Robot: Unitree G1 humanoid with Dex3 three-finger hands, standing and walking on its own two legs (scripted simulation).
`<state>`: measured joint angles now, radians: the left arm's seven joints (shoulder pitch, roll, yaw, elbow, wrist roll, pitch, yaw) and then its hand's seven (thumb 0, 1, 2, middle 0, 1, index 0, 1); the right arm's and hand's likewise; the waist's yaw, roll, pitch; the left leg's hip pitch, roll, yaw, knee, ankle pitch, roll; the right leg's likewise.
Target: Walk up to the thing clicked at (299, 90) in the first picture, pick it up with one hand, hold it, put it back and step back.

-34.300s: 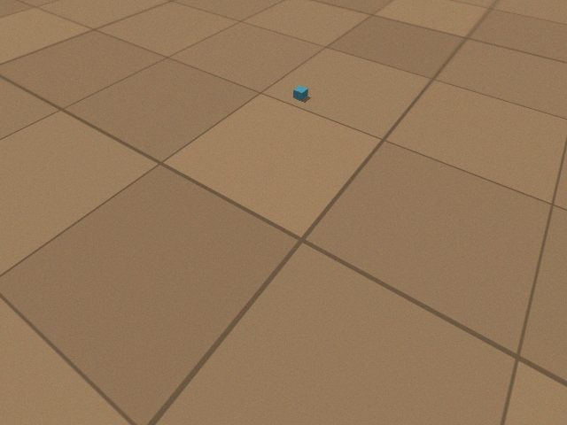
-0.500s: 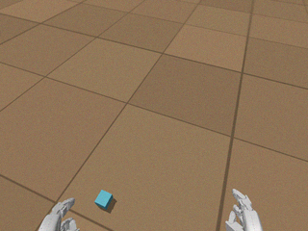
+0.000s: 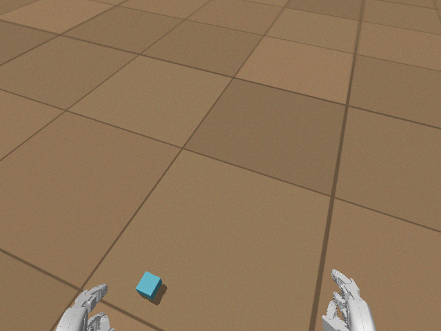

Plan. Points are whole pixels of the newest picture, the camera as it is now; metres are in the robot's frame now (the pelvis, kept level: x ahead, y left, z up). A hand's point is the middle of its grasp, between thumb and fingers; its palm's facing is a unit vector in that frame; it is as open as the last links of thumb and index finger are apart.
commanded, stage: stand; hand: left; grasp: from above
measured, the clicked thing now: (149, 285) +0.45 +0.25 -0.69
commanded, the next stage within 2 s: none
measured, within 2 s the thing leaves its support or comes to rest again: neither
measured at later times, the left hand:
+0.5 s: hand out of the picture +0.04 +0.25 -0.11, palm faces +0.04 -0.95 -0.32, open 7.4 cm
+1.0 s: hand out of the picture +0.03 +0.25 -0.09, palm faces +0.03 -0.94 -0.34, open 7.4 cm
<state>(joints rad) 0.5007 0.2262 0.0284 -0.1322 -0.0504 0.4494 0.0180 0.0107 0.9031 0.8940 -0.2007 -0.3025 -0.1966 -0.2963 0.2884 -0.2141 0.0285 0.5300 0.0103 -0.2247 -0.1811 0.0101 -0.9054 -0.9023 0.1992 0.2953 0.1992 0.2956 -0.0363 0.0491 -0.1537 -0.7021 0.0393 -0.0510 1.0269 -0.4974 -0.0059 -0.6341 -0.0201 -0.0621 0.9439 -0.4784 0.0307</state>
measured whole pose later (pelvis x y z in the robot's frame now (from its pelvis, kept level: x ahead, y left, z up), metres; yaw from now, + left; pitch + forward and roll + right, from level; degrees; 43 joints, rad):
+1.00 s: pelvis -0.02 +0.00 +0.07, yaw +1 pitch -5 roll +0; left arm 0.17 0.31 0.03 1.12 0.03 0.00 0.02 0.00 0.90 0.89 -0.20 -0.30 -0.20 -0.30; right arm 0.14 -0.30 -0.04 1.13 -0.02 0.01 -0.01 0.00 -0.91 -0.90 0.20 0.30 0.20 0.30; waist 0.01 0.01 0.07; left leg -0.12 -0.01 -0.02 0.38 -0.17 0.01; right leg -0.09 -0.06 -0.05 0.36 -0.19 0.04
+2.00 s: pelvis +0.00 -0.02 +0.07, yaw +1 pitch -3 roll +0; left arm 0.11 0.32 0.02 1.13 0.02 -0.01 0.00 0.00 0.90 0.89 -0.20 -0.30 -0.20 -0.30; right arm 0.10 -0.33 -0.01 1.15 -0.02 0.00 -0.01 0.00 -0.91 -0.90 0.20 0.30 0.20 0.30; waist 0.00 0.02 0.06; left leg -0.10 0.03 -0.03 0.32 -0.17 -0.03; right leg -0.07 -0.03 -0.06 0.32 -0.20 0.01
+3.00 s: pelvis -0.07 +0.03 +0.05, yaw +0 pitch -1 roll -1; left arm 0.03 0.40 0.07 0.90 0.00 0.06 0.02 0.00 0.90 0.89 -0.20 -0.30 -0.20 -0.30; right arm 0.14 -0.35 -0.05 0.91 -0.03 0.03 -0.02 0.00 -0.91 -0.90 0.20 0.30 0.20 0.30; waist -0.02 -0.04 0.22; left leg -0.30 -0.02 0.01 0.60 -0.28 0.05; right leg -0.43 0.10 0.13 1.13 -0.54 0.00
